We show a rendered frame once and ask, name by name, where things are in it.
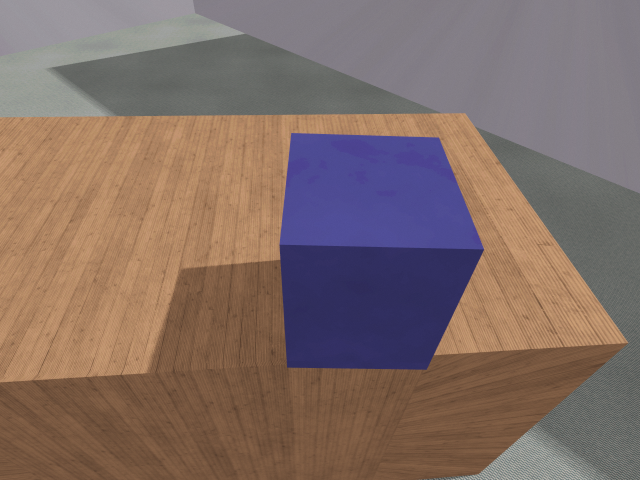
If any pedestal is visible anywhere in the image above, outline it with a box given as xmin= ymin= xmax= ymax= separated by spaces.
xmin=0 ymin=113 xmax=628 ymax=480

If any carton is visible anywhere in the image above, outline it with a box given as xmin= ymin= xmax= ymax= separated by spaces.
xmin=279 ymin=133 xmax=484 ymax=370

